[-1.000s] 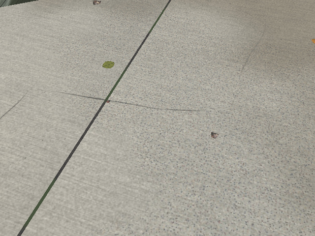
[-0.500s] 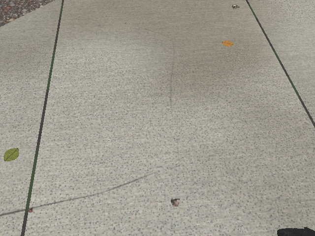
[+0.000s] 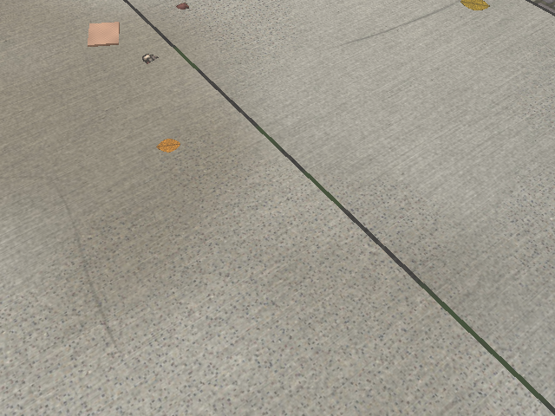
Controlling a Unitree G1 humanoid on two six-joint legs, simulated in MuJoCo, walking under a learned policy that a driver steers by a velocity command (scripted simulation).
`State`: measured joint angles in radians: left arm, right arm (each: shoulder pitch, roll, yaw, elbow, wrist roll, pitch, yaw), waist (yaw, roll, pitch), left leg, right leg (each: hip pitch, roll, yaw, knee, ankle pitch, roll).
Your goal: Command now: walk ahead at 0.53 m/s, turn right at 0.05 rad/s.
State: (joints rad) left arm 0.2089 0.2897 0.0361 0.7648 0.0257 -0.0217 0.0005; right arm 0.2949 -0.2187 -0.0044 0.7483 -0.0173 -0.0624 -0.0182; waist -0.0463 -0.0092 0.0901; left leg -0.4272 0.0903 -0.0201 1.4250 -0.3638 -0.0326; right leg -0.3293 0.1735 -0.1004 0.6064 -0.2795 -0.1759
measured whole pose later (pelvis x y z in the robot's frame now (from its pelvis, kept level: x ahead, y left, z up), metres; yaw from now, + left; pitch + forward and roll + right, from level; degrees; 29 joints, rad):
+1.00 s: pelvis +0.33 +0.00 +0.03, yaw +48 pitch +1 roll +0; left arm 0.13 0.31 0.02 0.66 0.03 0.02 0.05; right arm 0.24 -0.39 -0.11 0.70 -0.02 0.07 0.04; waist -0.02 0.07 0.05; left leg -0.53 -0.13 -0.14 1.13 -0.38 -0.05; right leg -0.22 0.03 0.01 0.39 -0.18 -0.04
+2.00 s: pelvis +0.34 +0.02 +0.03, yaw +80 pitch +0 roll +1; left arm 0.22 0.22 0.00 0.74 0.01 0.01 0.01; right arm 0.19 -0.26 -0.02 0.80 -0.01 0.05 -0.01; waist 0.01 0.02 0.05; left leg -0.21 -0.06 -0.06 0.56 -0.38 0.00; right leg -0.23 0.02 0.00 0.48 -0.24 -0.05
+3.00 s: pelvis +0.58 +0.15 +0.00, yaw +39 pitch +1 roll +0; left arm 0.47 0.25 0.01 0.89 0.01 -0.07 0.00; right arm 0.08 -0.27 0.01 0.70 -0.03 -0.05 0.05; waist 0.06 0.03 0.08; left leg -0.66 -0.01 0.11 0.61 0.03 0.06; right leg 0.26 0.11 0.04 0.20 -0.42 -0.10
